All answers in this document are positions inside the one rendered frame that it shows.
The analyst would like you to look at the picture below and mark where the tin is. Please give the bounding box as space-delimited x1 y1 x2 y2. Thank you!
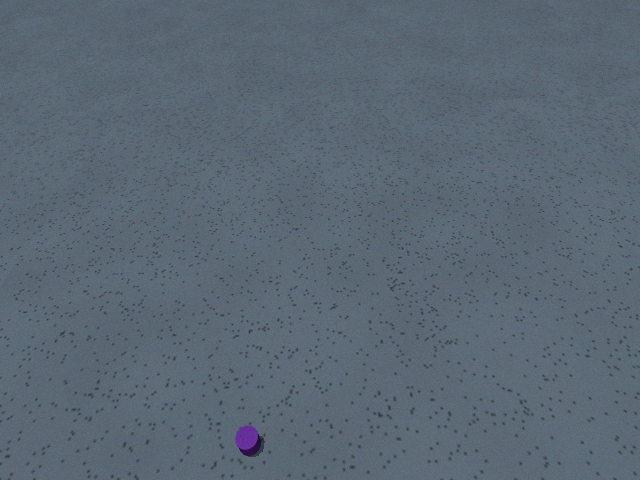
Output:
235 425 261 456

